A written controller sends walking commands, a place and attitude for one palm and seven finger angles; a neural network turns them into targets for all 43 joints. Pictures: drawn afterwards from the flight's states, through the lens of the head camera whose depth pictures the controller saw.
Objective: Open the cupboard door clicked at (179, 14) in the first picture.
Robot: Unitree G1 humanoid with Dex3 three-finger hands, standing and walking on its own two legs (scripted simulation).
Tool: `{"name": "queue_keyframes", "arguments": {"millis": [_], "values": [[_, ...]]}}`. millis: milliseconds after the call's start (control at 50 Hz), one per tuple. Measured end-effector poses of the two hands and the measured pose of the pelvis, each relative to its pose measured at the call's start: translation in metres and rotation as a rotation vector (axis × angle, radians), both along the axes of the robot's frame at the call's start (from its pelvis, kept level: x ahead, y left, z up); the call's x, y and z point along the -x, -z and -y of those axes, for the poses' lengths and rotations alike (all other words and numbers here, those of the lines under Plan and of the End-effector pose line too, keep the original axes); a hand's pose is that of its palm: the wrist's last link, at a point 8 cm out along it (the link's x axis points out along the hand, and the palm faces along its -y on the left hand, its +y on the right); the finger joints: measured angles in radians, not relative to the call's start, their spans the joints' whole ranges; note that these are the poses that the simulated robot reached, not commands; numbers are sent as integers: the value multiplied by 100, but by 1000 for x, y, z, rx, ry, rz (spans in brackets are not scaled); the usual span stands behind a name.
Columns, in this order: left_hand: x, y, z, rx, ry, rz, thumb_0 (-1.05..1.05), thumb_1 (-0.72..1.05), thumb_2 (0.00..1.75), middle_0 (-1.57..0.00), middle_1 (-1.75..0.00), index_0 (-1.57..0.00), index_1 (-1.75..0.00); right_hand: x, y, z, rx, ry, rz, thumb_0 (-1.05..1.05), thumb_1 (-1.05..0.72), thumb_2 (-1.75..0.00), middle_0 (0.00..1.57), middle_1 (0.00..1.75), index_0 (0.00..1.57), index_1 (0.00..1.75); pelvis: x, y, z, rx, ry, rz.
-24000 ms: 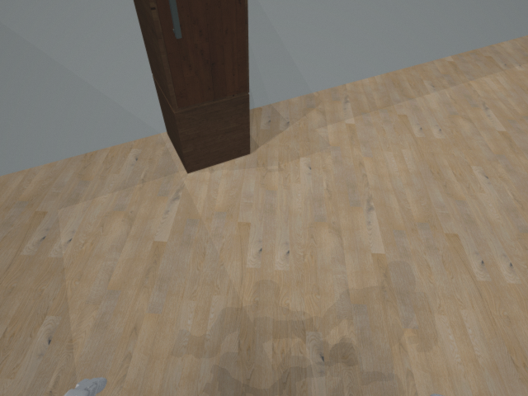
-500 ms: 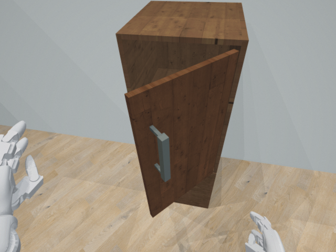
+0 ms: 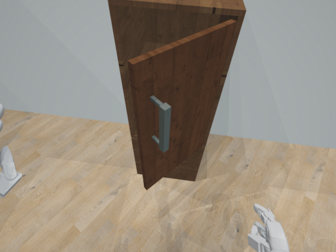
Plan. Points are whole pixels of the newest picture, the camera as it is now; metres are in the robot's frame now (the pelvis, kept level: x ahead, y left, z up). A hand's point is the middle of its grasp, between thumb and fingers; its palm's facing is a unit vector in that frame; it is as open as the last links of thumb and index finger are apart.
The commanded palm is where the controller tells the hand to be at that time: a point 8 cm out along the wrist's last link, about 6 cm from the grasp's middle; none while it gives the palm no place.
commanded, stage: step back with the hand held close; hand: left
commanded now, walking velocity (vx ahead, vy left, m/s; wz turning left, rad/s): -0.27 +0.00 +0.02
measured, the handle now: (159, 125) +0.41 +0.06 +0.06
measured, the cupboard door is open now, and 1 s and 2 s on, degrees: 49 49 49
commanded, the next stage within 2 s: stop stepping back and stand still in 0.54 s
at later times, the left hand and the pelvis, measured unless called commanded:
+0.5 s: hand out of the picture +0.11 +0.28 +0.18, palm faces +0.48 -0.75 -0.45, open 7.4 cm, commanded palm +0.06 +0.30 +0.18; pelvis -0.08 +0.00 +0.00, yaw +0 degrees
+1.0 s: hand out of the picture +0.00 +0.26 +0.16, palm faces +0.39 -0.79 -0.46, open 7.4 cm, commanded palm -0.04 +0.29 +0.18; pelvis -0.19 +0.00 +0.01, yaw -1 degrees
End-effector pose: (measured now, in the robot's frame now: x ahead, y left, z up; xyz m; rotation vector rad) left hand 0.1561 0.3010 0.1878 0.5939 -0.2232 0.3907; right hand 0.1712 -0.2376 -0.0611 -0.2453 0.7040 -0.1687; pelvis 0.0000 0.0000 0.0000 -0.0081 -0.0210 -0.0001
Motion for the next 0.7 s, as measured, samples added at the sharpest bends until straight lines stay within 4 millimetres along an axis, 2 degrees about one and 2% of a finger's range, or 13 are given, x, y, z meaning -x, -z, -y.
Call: {"name": "queue_keyframes", "arguments": {"millis": [120,240,300,360,440,500,580,640,700], "values": [[26,11,-3,21,-30,27,1,89,90,-22,-30,-21,-31,22,7,-8,-6,-32,18,1,-90,-90,21,30,20,30,22,7,-2,13,-8,6],[44,16,-6,59,-2,76,1,89,90,-22,-30,-21,-31,54,12,-11,34,-38,-30,1,-90,-90,21,30,20,30,43,11,-9,28,-18,4],[51,9,-11,28,12,95,1,89,90,-22,-30,-21,-31,70,13,-14,46,-28,-39,1,-90,-90,21,30,20,30,53,11,-13,53,-33,7],[63,-6,-17,-21,4,124,1,89,90,-22,-30,-21,-31,83,12,-20,25,-26,-50,1,-90,-90,21,30,20,30,60,6,-11,66,-50,-4],[80,-15,-19,-29,-24,126,1,89,90,-22,-30,-21,-31,92,9,-27,-17,-39,-38,1,-90,-90,21,30,20,30,70,0,-6,59,-21,-44],[88,-6,-10,10,-24,81,1,89,90,-21,-30,-21,-31,95,10,-27,-39,-64,-19,1,-90,-90,21,30,20,30,84,1,-1,41,3,-74],[94,11,14,53,43,17,1,89,90,-21,-30,-20,-30,104,20,-18,-49,-79,-16,1,-90,-90,21,30,20,30,112,6,6,38,31,-74],[101,8,24,46,108,5,1,89,90,-22,-30,-21,-31,119,15,-10,-36,-46,-45,1,-90,-90,21,30,20,30,122,1,8,26,31,-54],[111,-1,20,9,137,23,1,88,90,-22,-30,-21,-31,131,2,-2,5,-14,-35,1,-90,-90,21,30,20,30,125,-1,8,10,42,-54]]}}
